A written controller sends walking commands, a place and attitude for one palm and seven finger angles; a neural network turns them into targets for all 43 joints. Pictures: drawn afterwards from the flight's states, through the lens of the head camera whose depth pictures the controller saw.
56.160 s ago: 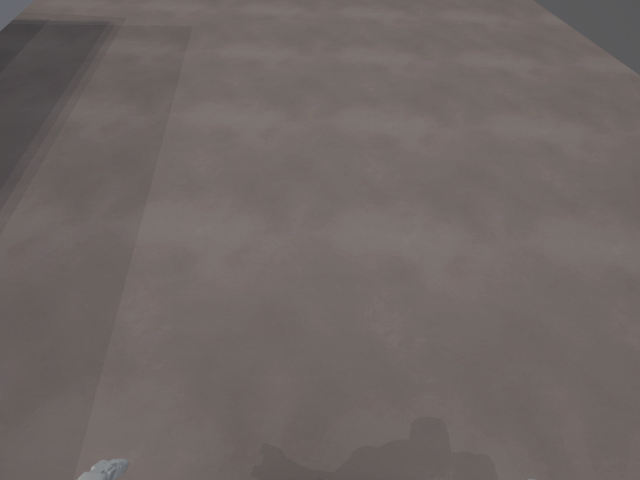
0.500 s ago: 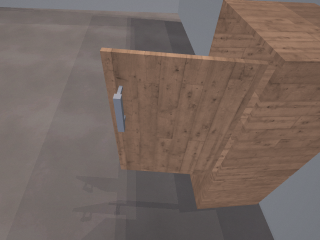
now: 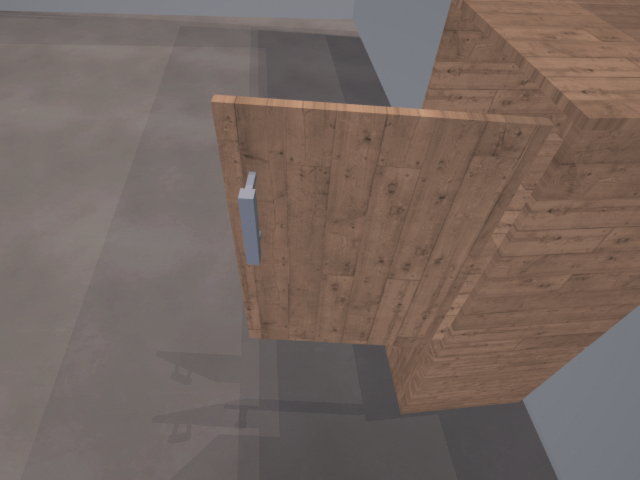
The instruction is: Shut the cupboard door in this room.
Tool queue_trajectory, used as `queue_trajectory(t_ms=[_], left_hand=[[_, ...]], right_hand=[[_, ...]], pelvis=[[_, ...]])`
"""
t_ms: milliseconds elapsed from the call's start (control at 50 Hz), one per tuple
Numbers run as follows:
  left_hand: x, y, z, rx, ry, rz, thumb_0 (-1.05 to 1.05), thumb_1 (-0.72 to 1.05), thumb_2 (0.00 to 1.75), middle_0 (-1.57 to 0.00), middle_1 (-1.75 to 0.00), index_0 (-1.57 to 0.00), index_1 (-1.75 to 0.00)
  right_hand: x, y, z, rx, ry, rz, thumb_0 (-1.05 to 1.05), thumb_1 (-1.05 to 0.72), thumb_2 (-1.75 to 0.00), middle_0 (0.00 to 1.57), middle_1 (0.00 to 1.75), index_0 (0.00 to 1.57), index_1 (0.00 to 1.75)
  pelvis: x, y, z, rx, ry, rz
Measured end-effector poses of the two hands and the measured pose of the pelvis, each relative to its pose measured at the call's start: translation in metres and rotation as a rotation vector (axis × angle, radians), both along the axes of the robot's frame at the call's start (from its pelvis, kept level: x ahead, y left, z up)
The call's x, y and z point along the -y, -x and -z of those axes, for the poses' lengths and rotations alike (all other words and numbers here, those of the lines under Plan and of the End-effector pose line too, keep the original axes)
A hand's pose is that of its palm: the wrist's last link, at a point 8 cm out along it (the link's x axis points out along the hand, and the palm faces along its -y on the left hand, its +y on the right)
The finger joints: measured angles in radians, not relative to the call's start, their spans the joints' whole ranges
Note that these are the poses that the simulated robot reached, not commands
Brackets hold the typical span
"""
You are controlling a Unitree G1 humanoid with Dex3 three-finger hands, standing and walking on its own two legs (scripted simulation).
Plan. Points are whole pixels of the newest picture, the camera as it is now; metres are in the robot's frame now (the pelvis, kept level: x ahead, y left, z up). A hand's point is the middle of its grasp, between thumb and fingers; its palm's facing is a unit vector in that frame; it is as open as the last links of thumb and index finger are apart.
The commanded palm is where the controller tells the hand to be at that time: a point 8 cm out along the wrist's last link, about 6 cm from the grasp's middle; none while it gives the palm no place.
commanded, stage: look again from close up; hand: left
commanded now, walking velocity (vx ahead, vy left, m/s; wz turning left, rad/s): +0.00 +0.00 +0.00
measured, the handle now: (252, 219) +0.45 +0.14 +0.07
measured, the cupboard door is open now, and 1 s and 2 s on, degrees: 82 82 82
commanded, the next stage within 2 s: raise the hand and make a fist in 0.58 s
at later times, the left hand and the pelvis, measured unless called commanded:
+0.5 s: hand out of the picture +0.02 +0.16 -0.17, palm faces +0.01 -0.97 -0.23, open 7.4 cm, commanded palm none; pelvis +0.02 -0.01 +0.00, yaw +0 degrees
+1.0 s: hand (224, 417) +0.20 +0.13 -0.02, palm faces +0.04 -1.00 -0.04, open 6.6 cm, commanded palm +0.14 +0.19 -0.05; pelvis +0.00 -0.07 -0.06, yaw +2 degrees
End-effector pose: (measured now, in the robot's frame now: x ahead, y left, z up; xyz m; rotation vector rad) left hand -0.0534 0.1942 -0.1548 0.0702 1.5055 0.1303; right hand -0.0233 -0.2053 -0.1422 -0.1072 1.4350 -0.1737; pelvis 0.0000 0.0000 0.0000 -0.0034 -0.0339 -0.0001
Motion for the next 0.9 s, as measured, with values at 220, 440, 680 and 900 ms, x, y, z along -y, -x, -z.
queue_trajectory(t_ms=[220,440,680,900], left_hand=[[-0.014,-0.022,-0.002,0.071,-0.053,0.022,0.00,0.90,0.90,-0.20,-0.30,-0.20,-0.30],[-0.019,-0.059,-0.014,0.118,-0.106,0.053,0.00,0.91,0.90,-0.20,-0.30,-0.20,-0.30],[0.000,-0.090,-0.013,0.131,-0.094,0.069,0.00,0.92,0.90,-0.20,-0.30,-0.20,-0.30],[0.000,-0.250,-0.150,1.325,-0.114,-0.017,0.01,0.91,0.90,-0.26,-0.36,-0.26,-0.36]], right_hand=[[0.007,-0.023,0.013,0.075,-0.013,-0.058,0.01,-0.91,-0.90,0.20,0.30,0.20,0.30],[0.027,-0.053,0.014,0.129,-0.011,-0.067,0.02,-0.92,-0.90,0.20,0.30,0.20,0.30],[0.042,-0.055,0.012,0.065,-0.011,-0.059,0.01,-0.91,-0.90,0.20,0.30,0.20,0.30],[0.099,-0.150,-0.018,0.657,0.109,-0.117,0.02,-0.91,-0.90,0.21,0.30,0.20,0.30]], pelvis=[[-0.003,-0.004,0.008,-0.014,0.002,-0.020],[0.008,-0.018,0.005,-0.016,-0.011,0.003],[0.027,-0.031,0.003,-0.019,-0.012,0.007],[0.050,-0.015,0.030,-0.130,-0.022,-0.031]])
